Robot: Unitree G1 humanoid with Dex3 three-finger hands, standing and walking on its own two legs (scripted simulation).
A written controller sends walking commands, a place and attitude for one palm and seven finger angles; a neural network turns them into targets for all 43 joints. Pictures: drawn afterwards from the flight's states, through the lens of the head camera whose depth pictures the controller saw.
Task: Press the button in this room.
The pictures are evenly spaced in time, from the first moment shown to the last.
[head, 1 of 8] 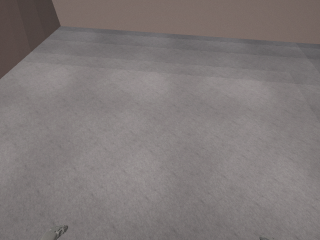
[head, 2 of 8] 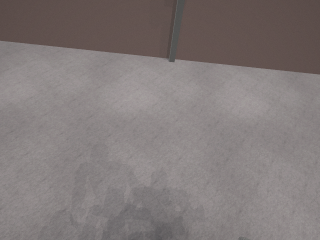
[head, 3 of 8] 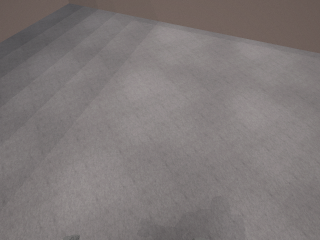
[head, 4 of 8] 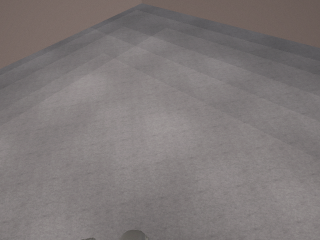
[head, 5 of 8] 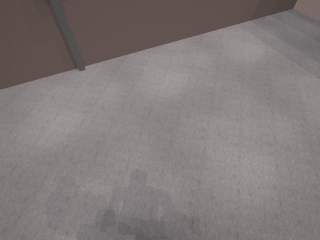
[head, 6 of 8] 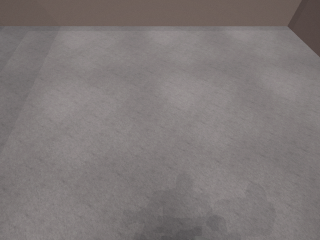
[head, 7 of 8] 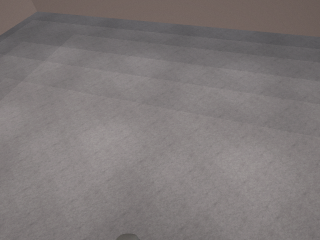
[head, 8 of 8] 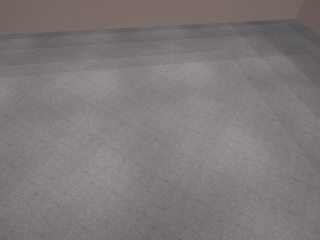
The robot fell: no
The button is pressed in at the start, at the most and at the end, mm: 0 0 0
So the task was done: no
